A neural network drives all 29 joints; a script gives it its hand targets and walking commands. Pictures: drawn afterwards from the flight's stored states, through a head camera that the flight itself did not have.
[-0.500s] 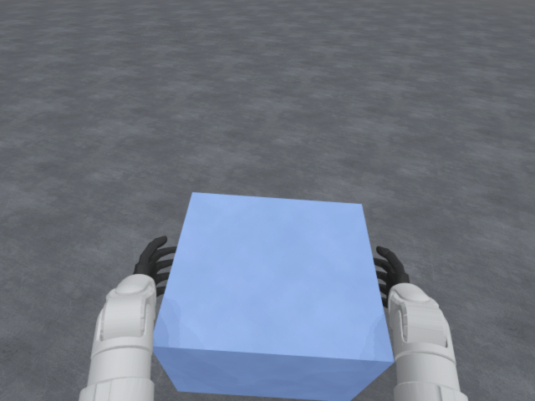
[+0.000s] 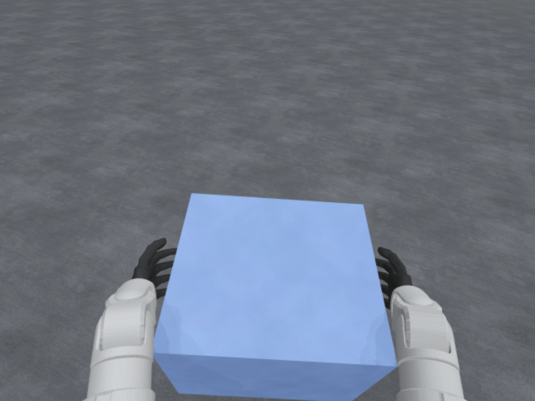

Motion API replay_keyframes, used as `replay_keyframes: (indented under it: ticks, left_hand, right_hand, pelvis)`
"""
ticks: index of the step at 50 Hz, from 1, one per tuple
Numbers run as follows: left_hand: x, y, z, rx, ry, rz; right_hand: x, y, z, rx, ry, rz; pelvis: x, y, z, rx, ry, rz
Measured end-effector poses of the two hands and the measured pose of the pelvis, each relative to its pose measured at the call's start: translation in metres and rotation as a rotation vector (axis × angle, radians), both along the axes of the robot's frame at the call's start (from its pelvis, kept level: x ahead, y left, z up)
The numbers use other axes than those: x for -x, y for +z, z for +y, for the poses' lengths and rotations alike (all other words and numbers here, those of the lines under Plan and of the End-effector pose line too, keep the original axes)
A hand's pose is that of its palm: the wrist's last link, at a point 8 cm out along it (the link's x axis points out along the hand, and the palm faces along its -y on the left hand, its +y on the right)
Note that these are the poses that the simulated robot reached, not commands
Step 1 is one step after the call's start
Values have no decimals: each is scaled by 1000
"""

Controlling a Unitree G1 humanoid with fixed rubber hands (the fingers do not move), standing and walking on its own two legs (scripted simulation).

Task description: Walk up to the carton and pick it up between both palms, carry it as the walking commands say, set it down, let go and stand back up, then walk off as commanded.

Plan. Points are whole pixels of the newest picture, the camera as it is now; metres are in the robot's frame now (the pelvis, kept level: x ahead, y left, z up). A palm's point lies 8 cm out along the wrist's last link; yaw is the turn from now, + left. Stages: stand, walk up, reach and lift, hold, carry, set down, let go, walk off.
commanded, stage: reach and lift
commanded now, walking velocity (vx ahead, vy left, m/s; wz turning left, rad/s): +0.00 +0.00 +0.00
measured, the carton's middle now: (271, 298) +0.31 +0.00 -0.02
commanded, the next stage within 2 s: hold in 0.36 s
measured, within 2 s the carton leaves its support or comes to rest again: neither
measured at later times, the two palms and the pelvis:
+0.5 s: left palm (143, 295) +0.26 +0.19 +0.05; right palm (399, 300) +0.27 -0.19 +0.04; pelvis +0.00 +0.00 +0.00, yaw +0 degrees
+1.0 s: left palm (149, 277) +0.29 +0.19 +0.06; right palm (402, 289) +0.29 -0.20 +0.05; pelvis +0.01 +0.00 -0.02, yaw -2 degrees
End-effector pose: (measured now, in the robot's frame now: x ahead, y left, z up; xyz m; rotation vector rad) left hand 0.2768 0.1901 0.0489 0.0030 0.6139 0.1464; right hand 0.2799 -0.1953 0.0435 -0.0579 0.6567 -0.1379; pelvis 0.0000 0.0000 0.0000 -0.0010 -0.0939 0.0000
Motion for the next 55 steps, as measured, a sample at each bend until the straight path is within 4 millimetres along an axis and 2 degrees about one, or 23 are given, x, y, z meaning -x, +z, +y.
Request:
replay_keyframes:
  ticks: [19,36,42,47,51,55]
  left_hand:
    - [12,-5,0,-7,16,10]
    - [10,-5,1,-2,13,9]
    - [6,-4,2,-7,13,7]
    - [-3,0,0,1,2,-27]
    - [-16,12,-7,12,-6,-64]
    - [-34,25,-21,24,-11,-98]
  right_hand:
    - [5,-6,0,-4,16,11]
    - [5,-4,1,3,11,10]
    - [1,-4,2,2,11,8]
    - [-2,0,0,5,-3,-26]
    - [-8,8,-7,-18,-27,-63]
    - [-21,20,-21,-25,-52,-96]
  pelvis:
    - [1,0,-4,1,2,0]
    - [4,0,-2,0,0,-7]
    - [3,0,-1,0,-1,0]
    - [1,-11,-2,-8,-21,45]
    - [-13,-19,-6,-8,-33,73]
    - [-35,-25,-13,-1,-34,99]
